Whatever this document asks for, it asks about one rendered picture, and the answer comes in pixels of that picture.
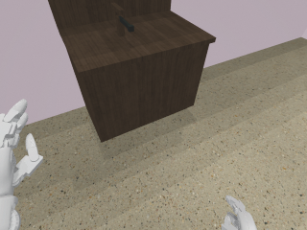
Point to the robot left forearm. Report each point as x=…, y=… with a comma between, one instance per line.
x=9, y=217

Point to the counter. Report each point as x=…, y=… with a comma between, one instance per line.
x=131, y=79

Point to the tap lever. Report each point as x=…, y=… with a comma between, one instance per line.
x=126, y=24

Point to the right robot hand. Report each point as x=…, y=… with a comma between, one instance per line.
x=243, y=220

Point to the left robot hand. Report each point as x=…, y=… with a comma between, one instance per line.
x=10, y=127

